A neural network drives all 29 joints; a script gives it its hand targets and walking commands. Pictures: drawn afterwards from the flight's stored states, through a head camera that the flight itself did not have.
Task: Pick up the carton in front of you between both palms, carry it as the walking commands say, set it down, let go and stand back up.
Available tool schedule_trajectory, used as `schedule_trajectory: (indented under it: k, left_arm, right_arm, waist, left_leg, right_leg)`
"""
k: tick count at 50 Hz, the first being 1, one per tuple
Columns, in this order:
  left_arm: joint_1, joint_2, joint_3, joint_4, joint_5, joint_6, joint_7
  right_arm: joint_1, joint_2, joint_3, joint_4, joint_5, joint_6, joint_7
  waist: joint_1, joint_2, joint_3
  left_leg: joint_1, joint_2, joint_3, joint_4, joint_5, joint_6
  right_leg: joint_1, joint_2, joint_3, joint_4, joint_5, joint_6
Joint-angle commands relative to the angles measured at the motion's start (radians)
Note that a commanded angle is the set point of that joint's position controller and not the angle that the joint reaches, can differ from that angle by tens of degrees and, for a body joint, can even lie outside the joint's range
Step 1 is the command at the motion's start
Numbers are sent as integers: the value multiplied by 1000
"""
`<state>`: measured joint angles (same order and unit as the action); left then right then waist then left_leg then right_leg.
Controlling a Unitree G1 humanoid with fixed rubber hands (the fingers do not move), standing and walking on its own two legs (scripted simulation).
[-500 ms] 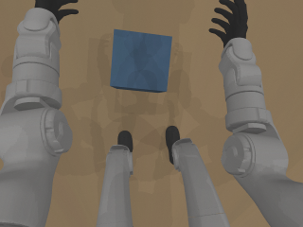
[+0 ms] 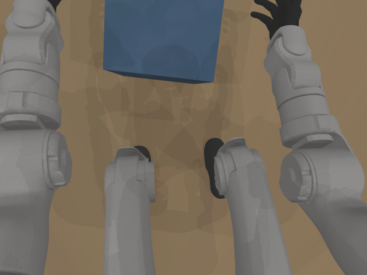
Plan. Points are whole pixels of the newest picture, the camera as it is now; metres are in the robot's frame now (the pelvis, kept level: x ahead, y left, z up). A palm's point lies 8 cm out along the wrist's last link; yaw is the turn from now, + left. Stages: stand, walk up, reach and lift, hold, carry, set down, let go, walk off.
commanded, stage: reach and lift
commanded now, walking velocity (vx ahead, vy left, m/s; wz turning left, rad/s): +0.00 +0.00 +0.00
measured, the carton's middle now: (163, 34) +0.53 +0.04 -0.33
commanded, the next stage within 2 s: none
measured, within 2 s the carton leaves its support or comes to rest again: leaves its support in 1.12 s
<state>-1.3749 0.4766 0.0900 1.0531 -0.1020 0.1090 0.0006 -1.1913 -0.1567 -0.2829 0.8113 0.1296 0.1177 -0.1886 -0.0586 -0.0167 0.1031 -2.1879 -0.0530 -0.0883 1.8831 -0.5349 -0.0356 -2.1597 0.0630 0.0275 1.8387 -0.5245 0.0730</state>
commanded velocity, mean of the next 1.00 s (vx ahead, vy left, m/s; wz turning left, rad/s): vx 0.00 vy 0.00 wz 0.00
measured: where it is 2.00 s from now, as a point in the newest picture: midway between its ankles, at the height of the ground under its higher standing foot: (180, 182)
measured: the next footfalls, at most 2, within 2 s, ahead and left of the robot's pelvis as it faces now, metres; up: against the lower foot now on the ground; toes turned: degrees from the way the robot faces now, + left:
none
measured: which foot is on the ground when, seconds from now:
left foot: down 0.00-1.00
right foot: down 0.00-1.00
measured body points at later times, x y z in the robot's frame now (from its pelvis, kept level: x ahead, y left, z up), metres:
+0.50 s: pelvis -0.01 +0.01 -0.09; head +0.37 +0.04 +0.15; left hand +0.57 +0.20 -0.28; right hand +0.53 -0.16 -0.27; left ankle +0.09 +0.12 -0.42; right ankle +0.11 -0.13 -0.42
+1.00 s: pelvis -0.02 +0.01 -0.09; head +0.36 +0.04 +0.15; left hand +0.57 +0.18 -0.27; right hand +0.54 -0.13 -0.26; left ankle +0.09 +0.12 -0.42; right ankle +0.11 -0.13 -0.42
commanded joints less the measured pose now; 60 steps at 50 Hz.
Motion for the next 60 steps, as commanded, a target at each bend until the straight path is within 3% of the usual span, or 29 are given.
schedule_trajectory:
  k: [1,6,12,14,16,23,29,37,40,42,43,46,50,55,60]
  left_arm:
    - [-392,149,-27,-78,-34,-4,4]
    - [-463,157,-50,65,-42,-5,1]
    - [-531,167,-92,144,-65,-41,6]
    - [-567,177,-95,115,-76,-54,11]
    - [-581,185,-107,99,-94,-67,15]
    - [-504,135,-154,82,-112,-77,31]
    - [-446,110,-130,118,-85,-69,38]
    - [-527,39,-183,109,-110,-68,26]
    - [-568,-33,-197,116,-100,-67,20]
    - [-603,-152,-209,127,-84,-61,0]
    - [-638,-275,-224,115,-75,-53,-26]
    - [-694,-737,-232,91,-27,-15,-145]
    - [-644,-961,-168,26,24,24,-232]
    - [-632,-1081,-202,-98,-5,39,-240]
    - [-679,-1182,-305,-342,-60,58,-206]
  right_arm:
    - [-297,-123,20,-81,33,-1,-13]
    - [-399,-146,17,52,30,-5,-2]
    - [-478,-178,16,167,30,-46,15]
    - [-508,-196,27,165,37,-63,16]
    - [-520,-197,45,153,47,-75,12]
    - [-422,-143,79,149,100,-91,7]
    - [-380,-137,65,168,79,-89,6]
    - [-463,-84,88,173,80,-94,7]
    - [-510,-9,93,176,67,-93,9]
    - [-539,84,74,190,31,-87,21]
    - [-572,193,77,185,10,-81,44]
    - [-749,612,112,132,-54,-30,169]
    - [-761,832,122,105,-91,28,266]
    - [-769,970,189,24,-29,48,299]
    - [-775,1077,318,-108,42,80,288]
  waist:
    - [-10,153,-1241]
    - [-10,135,-1043]
    - [-15,112,-934]
    - [-3,100,-946]
    - [-11,74,-968]
    - [-5,126,-1056]
    - [2,120,-946]
    - [-8,113,-902]
    - [-3,108,-889]
    - [-18,111,-869]
    - [-29,113,-852]
    - [-14,110,-800]
    - [22,63,-772]
    - [46,74,-930]
    - [65,127,-1349]
  left_leg:
    - [707,27,107,-94,290,2]
    - [573,49,91,-40,140,11]
    - [518,58,71,49,177,13]
    - [501,55,71,75,211,13]
    - [514,54,64,101,258,17]
    - [638,43,67,155,411,10]
    - [563,43,63,138,334,12]
    - [516,40,61,116,253,22]
    - [515,29,65,107,230,26]
    - [507,17,68,107,211,26]
    - [503,9,65,111,198,29]
    - [464,-23,77,127,212,33]
    - [383,-41,101,149,240,50]
    - [483,-42,113,154,380,48]
    - [781,-54,132,145,582,22]
  right_leg:
    - [596,-4,-132,-55,294,14]
    - [510,-21,-128,17,171,9]
    - [464,-31,-118,108,205,11]
    - [489,-33,-111,138,239,9]
    - [509,-28,-118,167,294,8]
    - [502,-2,-131,212,405,10]
    - [430,2,-125,195,332,10]
    - [456,8,-118,179,283,0]
    - [479,22,-119,175,267,-2]
    - [493,35,-123,174,254,-5]
    - [488,43,-125,174,244,-8]
    - [444,71,-126,197,237,-20]
    - [395,92,-137,218,249,-24]
    - [383,102,-146,242,349,-30]
    - [461,104,-163,223,474,-21]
